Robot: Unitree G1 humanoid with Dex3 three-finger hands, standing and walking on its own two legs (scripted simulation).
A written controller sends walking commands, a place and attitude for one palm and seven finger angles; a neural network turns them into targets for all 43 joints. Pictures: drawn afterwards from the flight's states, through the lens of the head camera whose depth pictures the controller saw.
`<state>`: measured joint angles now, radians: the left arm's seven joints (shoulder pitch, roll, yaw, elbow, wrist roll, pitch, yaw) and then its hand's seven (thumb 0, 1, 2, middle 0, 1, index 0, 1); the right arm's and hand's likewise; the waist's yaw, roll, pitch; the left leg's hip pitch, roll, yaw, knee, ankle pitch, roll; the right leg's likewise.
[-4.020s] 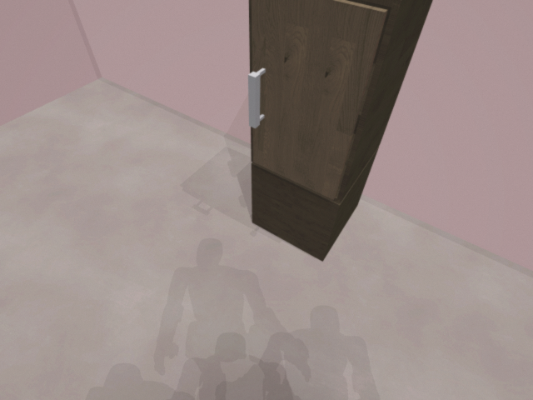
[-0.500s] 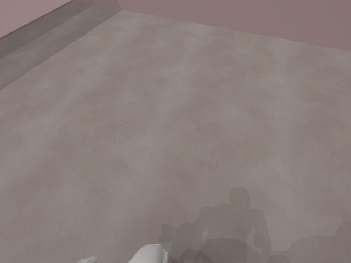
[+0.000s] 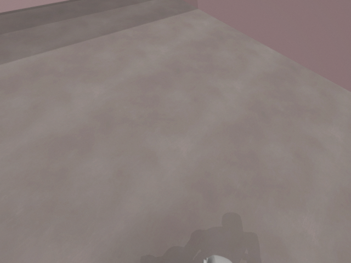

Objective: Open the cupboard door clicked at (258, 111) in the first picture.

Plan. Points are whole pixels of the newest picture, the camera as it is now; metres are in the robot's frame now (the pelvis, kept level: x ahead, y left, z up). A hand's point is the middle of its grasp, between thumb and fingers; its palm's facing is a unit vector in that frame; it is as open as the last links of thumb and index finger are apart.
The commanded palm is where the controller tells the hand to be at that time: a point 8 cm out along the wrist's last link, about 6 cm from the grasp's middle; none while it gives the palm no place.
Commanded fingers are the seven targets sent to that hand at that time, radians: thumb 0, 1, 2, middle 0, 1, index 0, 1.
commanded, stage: walk around to get in front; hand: left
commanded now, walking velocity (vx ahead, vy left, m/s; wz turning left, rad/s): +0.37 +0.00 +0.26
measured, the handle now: out of the picture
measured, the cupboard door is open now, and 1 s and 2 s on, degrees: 0 0 0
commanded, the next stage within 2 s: turn to face it in 0.80 s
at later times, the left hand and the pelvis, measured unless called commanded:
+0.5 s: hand (128, 223) +0.23 +0.14 -0.15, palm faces +0.20 -0.95 -0.24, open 7.2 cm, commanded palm none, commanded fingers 0.00 0.90 0.90 -0.20 -0.30 -0.20 -0.30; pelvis +0.21 -0.06 +0.00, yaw +10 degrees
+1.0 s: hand (113, 193) +0.33 +0.21 -0.19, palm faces +0.43 -0.89 -0.18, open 7.4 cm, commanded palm none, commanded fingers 0.00 0.90 0.90 -0.20 -0.30 -0.20 -0.30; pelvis +0.39 +0.04 -0.01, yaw +22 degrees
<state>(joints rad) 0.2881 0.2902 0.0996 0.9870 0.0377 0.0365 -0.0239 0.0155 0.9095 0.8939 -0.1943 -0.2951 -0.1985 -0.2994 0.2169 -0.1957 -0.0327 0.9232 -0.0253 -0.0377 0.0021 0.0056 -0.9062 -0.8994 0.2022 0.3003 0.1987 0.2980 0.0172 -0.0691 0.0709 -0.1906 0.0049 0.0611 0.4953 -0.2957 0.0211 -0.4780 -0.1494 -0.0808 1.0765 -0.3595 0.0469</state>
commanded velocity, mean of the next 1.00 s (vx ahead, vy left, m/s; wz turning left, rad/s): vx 0.30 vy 0.00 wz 0.24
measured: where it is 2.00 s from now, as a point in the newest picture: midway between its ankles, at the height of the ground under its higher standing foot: (157, 202)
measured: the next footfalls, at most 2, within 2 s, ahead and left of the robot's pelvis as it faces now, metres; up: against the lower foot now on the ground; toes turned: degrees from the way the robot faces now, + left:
right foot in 0.32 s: +0.27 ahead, -0.13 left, +0.00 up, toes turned +0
left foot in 0.86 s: +0.46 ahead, +0.14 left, +0.00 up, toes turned +24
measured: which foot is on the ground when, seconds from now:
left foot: down 0.00-0.32, up 0.34-0.84, down 0.86-1.00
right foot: up 0.00-0.30, down 0.32-0.86, up 0.88-1.00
